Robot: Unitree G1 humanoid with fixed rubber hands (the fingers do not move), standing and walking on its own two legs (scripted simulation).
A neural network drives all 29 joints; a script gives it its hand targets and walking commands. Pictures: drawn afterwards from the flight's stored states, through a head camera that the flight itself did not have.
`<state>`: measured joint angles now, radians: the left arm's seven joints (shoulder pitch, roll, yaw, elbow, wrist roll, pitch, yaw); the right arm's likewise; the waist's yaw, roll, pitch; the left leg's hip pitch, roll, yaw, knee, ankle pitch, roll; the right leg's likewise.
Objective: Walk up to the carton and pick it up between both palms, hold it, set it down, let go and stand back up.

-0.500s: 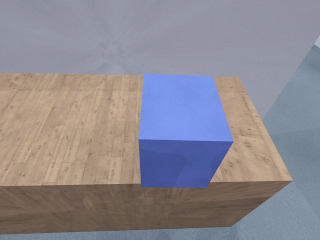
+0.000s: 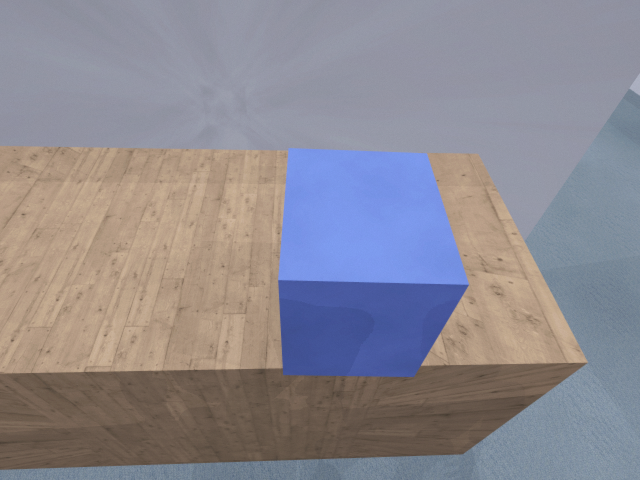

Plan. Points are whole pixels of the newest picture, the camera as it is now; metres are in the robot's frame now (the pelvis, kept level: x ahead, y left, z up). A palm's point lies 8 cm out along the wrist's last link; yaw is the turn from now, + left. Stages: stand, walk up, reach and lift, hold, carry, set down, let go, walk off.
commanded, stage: stand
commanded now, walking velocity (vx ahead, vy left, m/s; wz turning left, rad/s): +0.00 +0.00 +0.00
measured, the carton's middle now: (353, 266) +0.43 -0.05 +0.00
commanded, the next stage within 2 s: reach and lift in 0.20 s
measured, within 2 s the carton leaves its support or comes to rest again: neither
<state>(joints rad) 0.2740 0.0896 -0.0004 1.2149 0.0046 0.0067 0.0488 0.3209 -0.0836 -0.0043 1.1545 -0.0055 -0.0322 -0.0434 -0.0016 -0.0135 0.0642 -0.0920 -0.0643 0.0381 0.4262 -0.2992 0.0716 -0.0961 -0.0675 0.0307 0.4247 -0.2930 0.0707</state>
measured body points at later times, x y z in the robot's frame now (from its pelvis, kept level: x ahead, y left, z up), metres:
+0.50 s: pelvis -0.06 -0.03 -0.04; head +0.02 +0.00 +0.40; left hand +0.19 +0.21 -0.14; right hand +0.17 -0.25 -0.14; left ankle -0.04 +0.07 -0.74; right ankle -0.04 -0.16 -0.74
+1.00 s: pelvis -0.10 -0.08 -0.04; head -0.04 -0.07 +0.41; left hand +0.10 +0.19 -0.11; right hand +0.11 -0.23 -0.11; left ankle -0.04 +0.07 -0.74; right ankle -0.04 -0.16 -0.74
